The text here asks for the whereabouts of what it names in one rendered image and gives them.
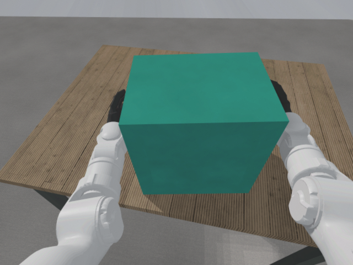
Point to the robot right upper arm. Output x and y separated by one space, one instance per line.
325 208

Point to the table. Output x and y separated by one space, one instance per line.
55 156

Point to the robot left forearm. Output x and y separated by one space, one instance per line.
105 167

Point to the left robot hand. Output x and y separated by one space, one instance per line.
116 107

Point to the right robot hand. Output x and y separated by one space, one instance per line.
282 96

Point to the robot left upper arm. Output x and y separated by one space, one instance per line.
85 230

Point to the carton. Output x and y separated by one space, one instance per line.
200 123

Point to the robot right forearm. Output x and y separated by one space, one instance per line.
301 155

